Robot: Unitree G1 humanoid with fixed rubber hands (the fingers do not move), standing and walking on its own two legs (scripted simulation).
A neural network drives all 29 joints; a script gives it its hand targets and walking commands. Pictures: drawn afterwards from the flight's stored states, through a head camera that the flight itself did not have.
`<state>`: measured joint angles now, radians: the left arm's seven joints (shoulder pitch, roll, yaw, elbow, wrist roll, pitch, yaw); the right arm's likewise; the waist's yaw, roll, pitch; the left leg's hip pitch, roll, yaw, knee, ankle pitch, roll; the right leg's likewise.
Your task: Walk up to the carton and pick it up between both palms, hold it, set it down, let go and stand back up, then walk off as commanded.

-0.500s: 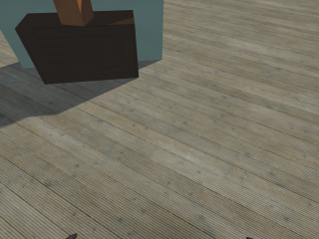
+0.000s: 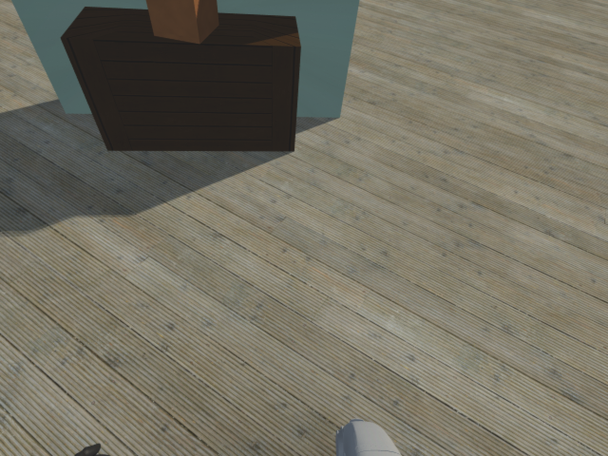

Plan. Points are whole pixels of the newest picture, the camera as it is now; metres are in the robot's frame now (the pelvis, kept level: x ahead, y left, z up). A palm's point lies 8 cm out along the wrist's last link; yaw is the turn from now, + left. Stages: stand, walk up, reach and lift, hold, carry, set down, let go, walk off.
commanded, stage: walk up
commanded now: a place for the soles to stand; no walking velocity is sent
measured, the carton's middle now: out of the picture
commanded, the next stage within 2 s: none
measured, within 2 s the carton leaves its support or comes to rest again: neither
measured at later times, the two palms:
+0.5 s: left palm (102, 357) +0.27 +0.30 -0.09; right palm (481, 372) +0.27 -0.31 -0.13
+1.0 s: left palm (126, 281) +0.42 +0.32 -0.12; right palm (447, 293) +0.43 -0.30 -0.14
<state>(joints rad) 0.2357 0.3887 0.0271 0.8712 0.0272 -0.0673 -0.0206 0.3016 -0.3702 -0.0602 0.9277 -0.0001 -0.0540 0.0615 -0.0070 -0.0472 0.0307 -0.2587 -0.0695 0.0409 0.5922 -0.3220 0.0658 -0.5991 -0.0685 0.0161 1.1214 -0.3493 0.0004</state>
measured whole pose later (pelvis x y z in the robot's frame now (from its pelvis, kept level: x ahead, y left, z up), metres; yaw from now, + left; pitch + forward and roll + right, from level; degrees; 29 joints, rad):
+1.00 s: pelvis +0.36 +0.01 -0.03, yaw +3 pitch -2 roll -1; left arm 0.28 0.38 0.03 0.88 0.02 -0.10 -0.01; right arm 0.27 -0.37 -0.06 0.91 0.00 -0.03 0.07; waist -0.02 0.03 0.05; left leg -0.43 0.02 0.00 1.06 -0.50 0.03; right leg -0.44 -0.02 -0.05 0.85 -0.37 0.00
